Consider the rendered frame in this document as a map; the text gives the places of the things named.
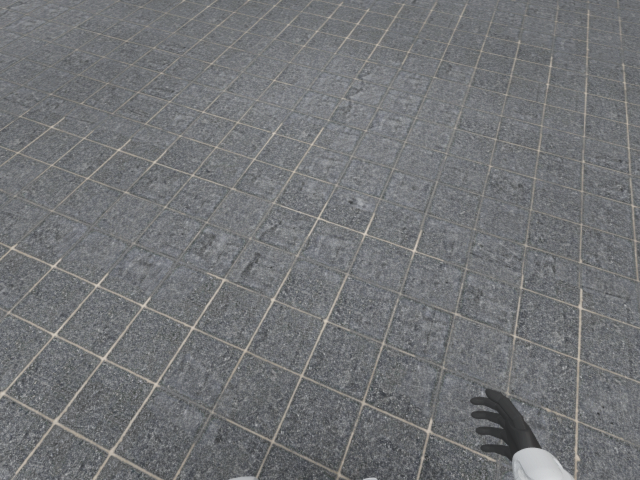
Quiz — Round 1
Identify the robot right forearm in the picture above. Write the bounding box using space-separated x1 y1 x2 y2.
512 448 575 480

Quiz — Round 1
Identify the right robot hand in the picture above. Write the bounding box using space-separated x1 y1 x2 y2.
470 388 542 461

